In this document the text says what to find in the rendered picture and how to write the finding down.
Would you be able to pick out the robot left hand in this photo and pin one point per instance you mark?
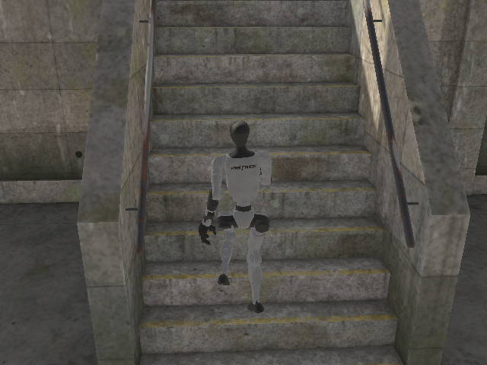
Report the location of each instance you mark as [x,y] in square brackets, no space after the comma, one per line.
[203,232]

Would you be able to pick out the robot left shin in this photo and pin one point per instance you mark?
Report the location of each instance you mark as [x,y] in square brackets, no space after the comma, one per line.
[226,253]

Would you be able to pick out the right robot foot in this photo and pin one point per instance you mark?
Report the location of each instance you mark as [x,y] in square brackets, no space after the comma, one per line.
[257,308]

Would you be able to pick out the left robot upper arm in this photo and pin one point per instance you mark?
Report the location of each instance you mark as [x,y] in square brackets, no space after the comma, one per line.
[216,176]

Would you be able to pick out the right robot upper arm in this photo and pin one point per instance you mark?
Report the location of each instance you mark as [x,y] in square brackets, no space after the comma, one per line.
[266,167]

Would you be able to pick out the left robot forearm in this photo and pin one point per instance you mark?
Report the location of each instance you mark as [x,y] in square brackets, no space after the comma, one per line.
[210,210]

